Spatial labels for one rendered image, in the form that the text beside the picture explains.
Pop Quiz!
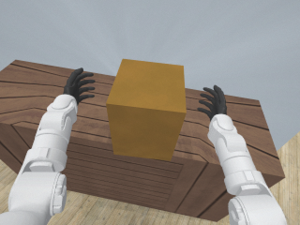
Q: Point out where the left robot forearm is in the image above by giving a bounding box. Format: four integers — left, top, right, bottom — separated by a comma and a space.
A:
7, 94, 78, 211

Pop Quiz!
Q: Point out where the robot left upper arm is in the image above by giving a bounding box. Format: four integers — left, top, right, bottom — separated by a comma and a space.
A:
0, 172, 67, 225

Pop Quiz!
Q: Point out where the robot left hand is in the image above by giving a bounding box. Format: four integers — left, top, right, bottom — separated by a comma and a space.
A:
63, 67, 96, 106

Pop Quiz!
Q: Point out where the right robot forearm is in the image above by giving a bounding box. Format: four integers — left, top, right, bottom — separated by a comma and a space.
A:
207, 113, 288, 225

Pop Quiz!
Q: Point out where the robot right hand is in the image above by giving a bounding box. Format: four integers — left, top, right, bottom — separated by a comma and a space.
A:
197, 85, 227, 121

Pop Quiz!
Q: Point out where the robot right upper arm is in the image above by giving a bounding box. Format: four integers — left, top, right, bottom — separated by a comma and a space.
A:
228, 194, 286, 225

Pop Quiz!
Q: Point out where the carton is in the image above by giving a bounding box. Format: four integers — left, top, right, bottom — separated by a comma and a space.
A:
106, 58, 187, 161

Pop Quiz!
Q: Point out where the pedestal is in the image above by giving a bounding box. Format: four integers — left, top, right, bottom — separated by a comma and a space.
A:
0, 59, 286, 222

